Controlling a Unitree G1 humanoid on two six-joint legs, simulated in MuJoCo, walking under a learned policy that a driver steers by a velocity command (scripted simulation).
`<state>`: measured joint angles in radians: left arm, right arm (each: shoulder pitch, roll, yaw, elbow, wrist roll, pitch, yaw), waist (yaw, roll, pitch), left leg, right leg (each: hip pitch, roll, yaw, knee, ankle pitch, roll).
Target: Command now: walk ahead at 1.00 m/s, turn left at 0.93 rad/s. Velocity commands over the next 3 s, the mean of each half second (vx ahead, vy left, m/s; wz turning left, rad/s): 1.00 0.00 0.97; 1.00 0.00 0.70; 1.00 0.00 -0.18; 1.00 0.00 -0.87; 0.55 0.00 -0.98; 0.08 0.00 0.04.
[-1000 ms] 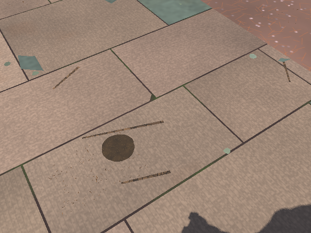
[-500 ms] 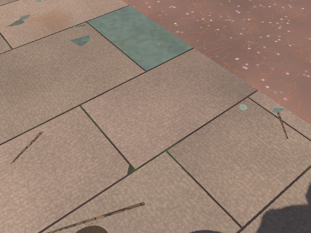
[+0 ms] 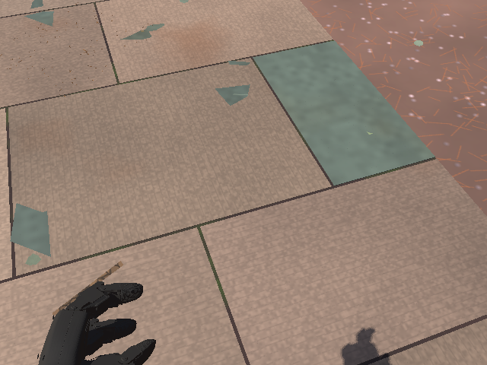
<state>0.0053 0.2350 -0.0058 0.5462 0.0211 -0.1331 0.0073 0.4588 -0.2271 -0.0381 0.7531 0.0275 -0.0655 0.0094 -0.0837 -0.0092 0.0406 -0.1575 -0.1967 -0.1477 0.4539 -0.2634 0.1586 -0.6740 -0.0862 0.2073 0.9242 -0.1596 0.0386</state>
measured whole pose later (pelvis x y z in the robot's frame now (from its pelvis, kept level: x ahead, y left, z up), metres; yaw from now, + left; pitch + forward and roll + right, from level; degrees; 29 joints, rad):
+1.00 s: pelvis +0.79 +0.23 -0.01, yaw +50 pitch +1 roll +1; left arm 0.05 0.27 0.00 0.61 -0.01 -0.12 -0.02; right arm 0.42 -0.24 -0.04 0.76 0.03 -0.09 0.00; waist -0.10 -0.03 0.03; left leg 0.06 -0.11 -0.12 0.34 -0.40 0.10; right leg -0.69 -0.11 0.06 0.57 0.18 0.04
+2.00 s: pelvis +1.47 +0.79 -0.05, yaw +14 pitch -1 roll +4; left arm 0.10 0.33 0.05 0.57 -0.05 -0.02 -0.07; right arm 0.38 -0.31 -0.07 0.85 0.00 -0.07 -0.01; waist -0.03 -0.02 0.05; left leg 0.20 0.06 0.25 0.69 -0.46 -0.06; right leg -0.59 0.00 -0.10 0.76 -0.18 -0.16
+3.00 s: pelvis +1.87 +0.91 +0.00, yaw -10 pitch +1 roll +0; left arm 0.11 0.25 0.04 0.67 0.02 0.02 0.05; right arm 0.23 -0.33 -0.09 0.73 0.03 0.06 0.01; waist -0.02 0.02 0.05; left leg -0.54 0.04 0.03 1.01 -0.37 -0.08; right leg -0.24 -0.06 -0.10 0.49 -0.27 0.01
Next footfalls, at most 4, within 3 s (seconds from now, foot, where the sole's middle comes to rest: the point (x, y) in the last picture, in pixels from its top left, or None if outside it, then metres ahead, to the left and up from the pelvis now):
0.16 right None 0.37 -0.19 -0.77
0.64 left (163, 314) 0.65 0.20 -0.77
1.08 right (119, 194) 1.11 0.36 -0.77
1.54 left None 1.19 0.83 -0.77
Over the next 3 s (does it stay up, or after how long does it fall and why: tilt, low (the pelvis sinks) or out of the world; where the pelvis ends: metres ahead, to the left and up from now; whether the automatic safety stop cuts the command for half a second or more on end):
stays up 1.87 0.91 0.00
